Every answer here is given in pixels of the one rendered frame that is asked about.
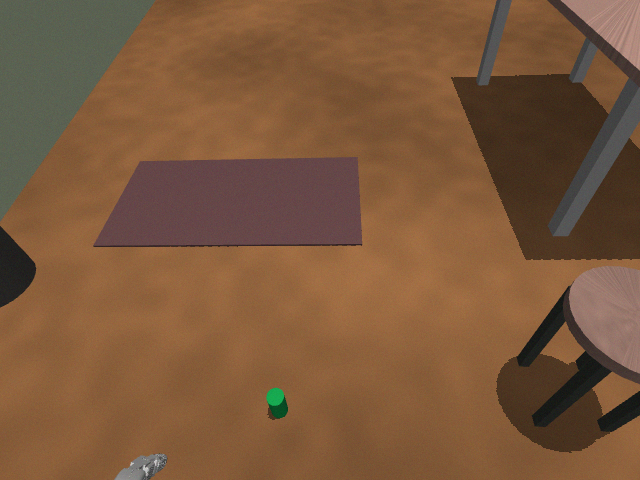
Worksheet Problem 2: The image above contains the left robot hand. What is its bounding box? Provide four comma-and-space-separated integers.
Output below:
114, 454, 167, 480

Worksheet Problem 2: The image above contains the stool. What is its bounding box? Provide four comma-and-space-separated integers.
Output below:
517, 266, 640, 432

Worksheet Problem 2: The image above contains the table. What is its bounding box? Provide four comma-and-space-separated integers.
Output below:
476, 0, 640, 236

